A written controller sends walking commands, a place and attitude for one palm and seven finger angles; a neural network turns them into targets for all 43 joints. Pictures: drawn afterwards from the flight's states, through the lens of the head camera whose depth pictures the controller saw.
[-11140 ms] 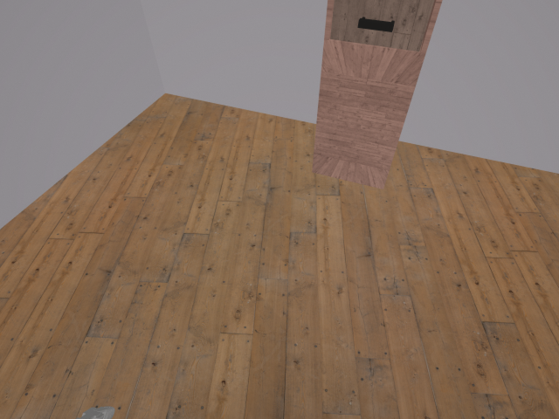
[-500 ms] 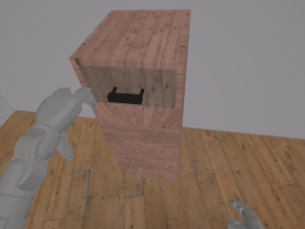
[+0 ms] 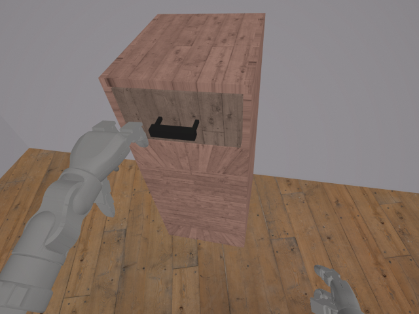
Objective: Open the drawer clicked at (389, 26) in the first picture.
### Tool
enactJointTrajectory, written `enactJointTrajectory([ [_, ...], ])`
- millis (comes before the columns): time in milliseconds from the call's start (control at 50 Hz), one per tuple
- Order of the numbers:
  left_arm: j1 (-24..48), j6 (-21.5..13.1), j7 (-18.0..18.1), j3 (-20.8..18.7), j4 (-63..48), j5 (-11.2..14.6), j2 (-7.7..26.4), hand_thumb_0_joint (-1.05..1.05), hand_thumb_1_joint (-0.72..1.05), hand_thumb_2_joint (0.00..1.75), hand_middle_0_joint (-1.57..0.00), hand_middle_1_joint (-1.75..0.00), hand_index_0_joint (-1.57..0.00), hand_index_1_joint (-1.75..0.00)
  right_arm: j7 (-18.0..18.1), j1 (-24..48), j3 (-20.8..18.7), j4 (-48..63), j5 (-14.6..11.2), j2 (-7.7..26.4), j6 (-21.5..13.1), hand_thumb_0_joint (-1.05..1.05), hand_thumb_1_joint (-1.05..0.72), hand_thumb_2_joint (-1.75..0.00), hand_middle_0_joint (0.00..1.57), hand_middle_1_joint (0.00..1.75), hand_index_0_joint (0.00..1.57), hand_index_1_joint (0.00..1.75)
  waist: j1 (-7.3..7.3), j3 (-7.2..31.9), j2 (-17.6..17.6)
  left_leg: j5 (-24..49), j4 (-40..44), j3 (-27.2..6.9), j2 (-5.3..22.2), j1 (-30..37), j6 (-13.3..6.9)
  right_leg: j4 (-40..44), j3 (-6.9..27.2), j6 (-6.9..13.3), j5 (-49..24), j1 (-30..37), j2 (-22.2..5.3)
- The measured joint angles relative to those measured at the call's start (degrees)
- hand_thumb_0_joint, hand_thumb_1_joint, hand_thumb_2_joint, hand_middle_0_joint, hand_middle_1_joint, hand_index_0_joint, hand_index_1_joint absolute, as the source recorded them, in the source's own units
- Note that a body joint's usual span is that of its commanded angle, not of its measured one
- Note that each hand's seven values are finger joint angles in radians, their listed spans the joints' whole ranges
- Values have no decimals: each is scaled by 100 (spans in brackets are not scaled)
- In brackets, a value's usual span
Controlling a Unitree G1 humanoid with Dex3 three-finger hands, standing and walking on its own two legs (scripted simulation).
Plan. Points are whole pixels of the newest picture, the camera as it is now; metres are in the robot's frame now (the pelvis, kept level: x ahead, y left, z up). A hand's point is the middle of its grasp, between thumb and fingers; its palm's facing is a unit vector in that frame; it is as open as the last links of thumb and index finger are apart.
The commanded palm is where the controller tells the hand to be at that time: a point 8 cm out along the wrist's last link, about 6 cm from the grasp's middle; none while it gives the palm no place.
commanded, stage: move the hooked fingers above the handle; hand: left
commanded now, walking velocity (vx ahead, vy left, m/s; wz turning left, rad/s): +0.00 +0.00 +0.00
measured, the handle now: (175, 126) +0.55 +0.18 +0.03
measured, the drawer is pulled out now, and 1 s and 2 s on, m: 0.00 0.00 0.00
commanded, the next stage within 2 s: lower the fingers behind the handle in 2.00 s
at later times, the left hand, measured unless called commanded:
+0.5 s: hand (134, 148) +0.39 +0.22 +0.11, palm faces +0.01 -0.06 -1.00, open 13.9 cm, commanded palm +0.38 +0.22 +0.17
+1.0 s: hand (152, 135) +0.45 +0.20 +0.09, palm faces -0.04 -0.02 -1.00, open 13.9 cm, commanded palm +0.44 +0.20 +0.15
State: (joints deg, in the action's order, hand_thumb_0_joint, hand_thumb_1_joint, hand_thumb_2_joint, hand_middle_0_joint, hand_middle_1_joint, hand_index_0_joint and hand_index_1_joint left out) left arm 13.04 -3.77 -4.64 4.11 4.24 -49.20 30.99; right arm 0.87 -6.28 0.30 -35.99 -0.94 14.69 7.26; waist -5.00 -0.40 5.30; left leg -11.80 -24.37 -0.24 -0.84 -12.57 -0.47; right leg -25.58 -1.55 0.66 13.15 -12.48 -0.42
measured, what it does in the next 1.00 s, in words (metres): stands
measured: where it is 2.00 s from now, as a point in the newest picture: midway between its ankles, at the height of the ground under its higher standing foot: outside the picture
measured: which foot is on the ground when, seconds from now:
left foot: down 0.00-1.00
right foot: down 0.00-1.00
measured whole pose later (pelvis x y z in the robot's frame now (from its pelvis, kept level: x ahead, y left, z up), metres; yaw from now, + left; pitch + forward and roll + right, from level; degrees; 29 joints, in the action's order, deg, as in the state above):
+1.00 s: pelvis +0.03 +0.00 -0.01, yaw -1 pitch +8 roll +0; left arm 35.4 -4.0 0.2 8.4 32.8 -54.7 28.1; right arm 1.4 -13.1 -2.0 -36.7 -1.4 14.2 10.1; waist -0.8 3.7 3.0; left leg -17.1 -31.5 0.8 -0.5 -22.0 -0.6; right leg -32.4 -0.5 0.7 17.9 -22.2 -0.1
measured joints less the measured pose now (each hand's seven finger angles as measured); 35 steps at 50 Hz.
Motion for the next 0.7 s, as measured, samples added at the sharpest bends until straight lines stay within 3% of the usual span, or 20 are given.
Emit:
enactJointTrajectory([
  [80,240,-91,104,20,270,-75,-28,0,-50,30,-32,-120,-32,-120,4,-6,5,-32,2,-31,22,1,-91,-90,20,30,20,30,28,26,-43,-22,-18,12,13,-59,11,-31,13,13,22,-72,13],
  [260,629,106,129,46,782,-169,-51,0,-49,30,-32,-120,-32,-120,-12,-227,-62,-62,-23,31,142,1,-91,-90,20,30,20,30,125,100,-81,-116,-86,55,23,-199,8,-108,56,13,103,-231,22],
  [400,609,-76,198,5,789,-154,-84,0,-49,30,-32,-120,-32,-120,-10,-393,-162,-77,-18,79,178,1,-91,-90,20,30,20,30,187,154,-96,-217,-162,112,24,-291,-9,-185,113,-3,184,-344,24],
  [500,777,-25,310,22,1055,-221,-104,0,-49,30,-32,-120,-32,-120,-15,-443,-201,-101,-34,74,203,1,-91,-90,20,30,20,30,200,197,-125,-281,-248,124,21,-401,-17,-267,125,-10,244,-455,21],
  [700,1206,50,399,303,1402,-332,-249,0,-49,30,-32,-120,-32,-120,-24,-476,-236,-75,-34,5,229,1,-91,-90,20,30,20,30,242,321,-148,-406,-434,114,5,-587,-30,-423,115,-23,357,-620,3],
])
